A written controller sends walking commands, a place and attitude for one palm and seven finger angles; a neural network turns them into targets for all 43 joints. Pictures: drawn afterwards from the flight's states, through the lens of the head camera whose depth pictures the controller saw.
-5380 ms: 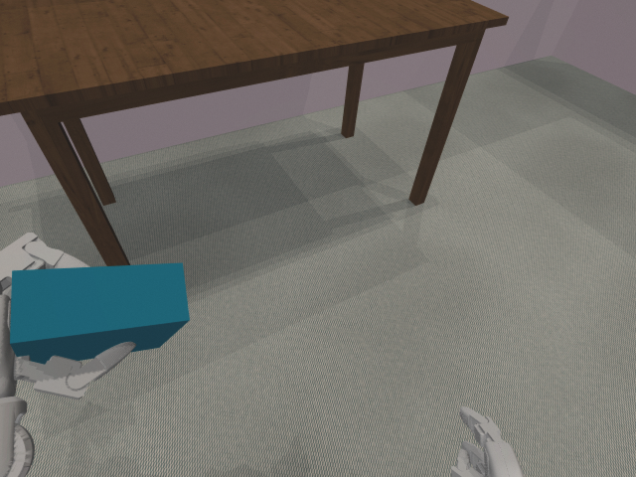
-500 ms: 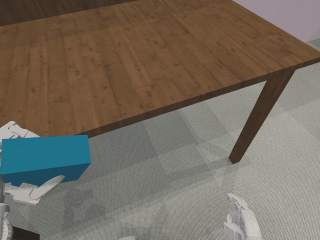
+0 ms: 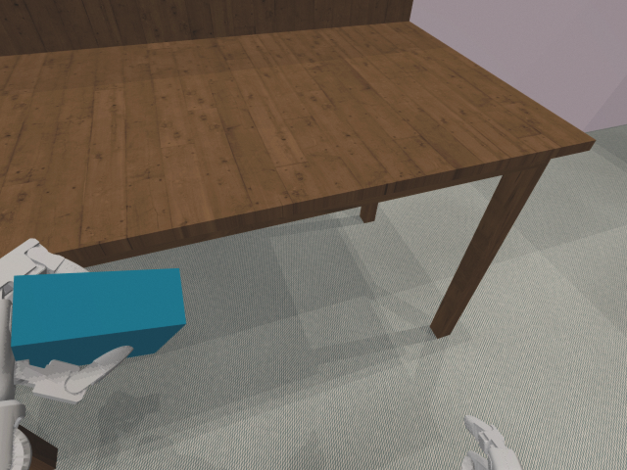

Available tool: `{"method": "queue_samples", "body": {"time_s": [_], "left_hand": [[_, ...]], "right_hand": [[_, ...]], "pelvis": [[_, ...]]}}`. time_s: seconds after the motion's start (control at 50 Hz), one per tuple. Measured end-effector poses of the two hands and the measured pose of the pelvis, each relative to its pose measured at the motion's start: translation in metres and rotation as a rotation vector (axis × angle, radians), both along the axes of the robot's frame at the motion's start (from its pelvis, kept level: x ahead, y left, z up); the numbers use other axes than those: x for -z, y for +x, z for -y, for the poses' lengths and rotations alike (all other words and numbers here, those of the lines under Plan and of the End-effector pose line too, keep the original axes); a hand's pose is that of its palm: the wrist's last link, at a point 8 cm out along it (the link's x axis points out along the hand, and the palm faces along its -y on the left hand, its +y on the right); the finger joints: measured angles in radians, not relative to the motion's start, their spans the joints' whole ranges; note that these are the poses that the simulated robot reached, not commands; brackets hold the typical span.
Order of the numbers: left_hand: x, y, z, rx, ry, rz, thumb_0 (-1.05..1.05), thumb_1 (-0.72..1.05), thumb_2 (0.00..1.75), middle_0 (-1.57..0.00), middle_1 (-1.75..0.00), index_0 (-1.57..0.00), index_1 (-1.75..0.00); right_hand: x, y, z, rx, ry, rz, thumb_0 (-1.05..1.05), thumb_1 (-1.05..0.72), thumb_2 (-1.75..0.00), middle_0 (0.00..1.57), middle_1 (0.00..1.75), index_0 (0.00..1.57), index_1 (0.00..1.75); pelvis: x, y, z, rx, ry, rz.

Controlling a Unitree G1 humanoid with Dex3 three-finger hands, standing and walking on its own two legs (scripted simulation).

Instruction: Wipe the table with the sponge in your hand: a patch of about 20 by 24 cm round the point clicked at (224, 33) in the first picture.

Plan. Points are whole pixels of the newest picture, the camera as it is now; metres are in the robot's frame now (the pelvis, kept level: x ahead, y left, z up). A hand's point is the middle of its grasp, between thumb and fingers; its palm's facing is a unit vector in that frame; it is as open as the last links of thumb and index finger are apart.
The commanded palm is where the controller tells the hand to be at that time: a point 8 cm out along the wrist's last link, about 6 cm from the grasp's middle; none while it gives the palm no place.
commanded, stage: come to a stop and stand still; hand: left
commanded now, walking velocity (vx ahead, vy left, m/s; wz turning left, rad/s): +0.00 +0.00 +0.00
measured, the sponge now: (122, 319) +0.22 +0.21 +0.15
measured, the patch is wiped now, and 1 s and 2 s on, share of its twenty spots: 0.00 0.00 0.00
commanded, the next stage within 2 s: look again from close up in 1.20 s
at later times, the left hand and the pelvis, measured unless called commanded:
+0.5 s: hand (30, 373) +0.15 +0.25 +0.17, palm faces +0.43 -0.78 -0.45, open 9.6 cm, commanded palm +0.10 +0.29 +0.18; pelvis -0.05 +0.01 +0.00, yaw +2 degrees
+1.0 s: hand out of the picture +0.12 +0.27 +0.17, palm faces +0.46 -0.78 -0.43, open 9.6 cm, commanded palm +0.07 +0.29 +0.18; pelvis -0.09 +0.01 +0.00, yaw +1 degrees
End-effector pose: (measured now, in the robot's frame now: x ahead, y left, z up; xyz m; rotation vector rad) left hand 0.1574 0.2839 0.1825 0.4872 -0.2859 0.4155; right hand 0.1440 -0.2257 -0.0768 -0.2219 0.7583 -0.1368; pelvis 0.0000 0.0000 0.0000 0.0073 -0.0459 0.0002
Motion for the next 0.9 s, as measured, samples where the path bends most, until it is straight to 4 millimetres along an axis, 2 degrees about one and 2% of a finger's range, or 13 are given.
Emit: {"method": "queue_samples", "body": {"time_s": [0.14, 0.3, 0.4, 0.5, 0.6, 0.72, 0.8, 0.9], "left_hand": [[0.002, -0.008, 0.008, -0.011, 0.003, 0.003, -0.01, -0.45, 0.99, -0.80, -1.34, -0.80, -1.34], [0.008, -0.017, 0.019, 0.050, -0.004, -0.033, -0.01, -0.45, 0.99, -0.80, -1.34, -0.80, -1.34], [0.010, -0.033, 0.011, 0.063, 0.012, -0.048, -0.01, -0.45, 0.99, -0.80, -1.34, -0.80, -1.34], [-0.004, -0.049, -0.005, -0.002, 0.055, -0.043, -0.01, -0.45, 0.99, -0.80, -1.34, -0.80, -1.34], [-0.001, -0.051, -0.011, -0.068, 0.050, -0.052, -0.01, -0.45, 0.99, -0.80, -1.34, -0.80, -1.34], [0.017, -0.039, 0.011, 0.022, -0.034, -0.076, -0.01, -0.45, 0.99, -0.80, -1.34, -0.80, -1.34], [0.016, -0.051, 0.015, 0.098, -0.015, -0.081, -0.01, -0.45, 0.99, -0.80, -1.34, -0.80, -1.34], [0.000, -0.073, -0.003, 0.075, 0.053, -0.051, -0.01, -0.45, 0.99, -0.80, -1.34, -0.80, -1.34]], "right_hand": [[0.016, -0.003, -0.019, -0.058, 0.082, 0.026, 0.01, -0.91, -0.90, 0.20, 0.30, 0.21, 0.30], [0.014, -0.030, -0.003, -0.042, 0.031, -0.044, 0.01, -0.91, -0.90, 0.20, 0.30, 0.21, 0.30], [0.009, -0.054, 0.008, -0.002, -0.041, -0.083, 0.01, -0.91, -0.90, 0.20, 0.30, 0.20, 0.30], [0.009, -0.070, 0.007, 0.035, -0.031, -0.084, 0.01, -0.91, -0.90, 0.20, 0.30, 0.20, 0.30], [0.023, -0.066, 0.002, 0.029, 0.041, -0.073, 0.01, -0.91, -0.90, 0.20, 0.30, 0.20, 0.30], [0.021, -0.059, 0.000, 0.001, 0.058, -0.036, 0.01, -0.91, -0.90, 0.20, 0.30, 0.20, 0.30], [0.009, -0.060, 0.003, 0.018, 0.021, -0.004, 0.01, -0.91, -0.90, 0.20, 0.30, 0.20, 0.30], [-0.004, -0.066, 0.000, 0.014, -0.022, 0.004, 0.01, -0.91, -0.90, 0.20, 0.30, 0.20, 0.30]], "pelvis": [[0.007, -0.016, 0.005, -0.001, 0.014, 0.022], [0.004, -0.038, 0.006, -0.011, 0.028, -0.014], [0.003, -0.050, -0.002, -0.010, 0.012, -0.023], [-0.003, -0.049, -0.006, -0.038, -0.023, -0.038], [0.001, -0.050, -0.001, -0.012, -0.024, -0.046], [0.003, -0.068, 0.002, -0.034, -0.021, -0.026], [0.005, -0.074, -0.002, -0.030, -0.022, -0.024], [0.001, -0.078, -0.007, -0.012, -0.010, -0.029]]}}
